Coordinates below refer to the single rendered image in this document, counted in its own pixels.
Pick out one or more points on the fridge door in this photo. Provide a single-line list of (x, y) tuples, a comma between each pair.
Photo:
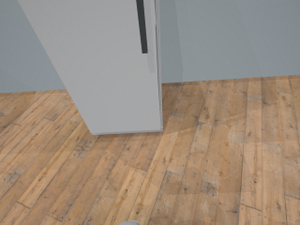
[(95, 47)]

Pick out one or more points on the handle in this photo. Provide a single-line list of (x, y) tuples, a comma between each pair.
[(142, 27)]

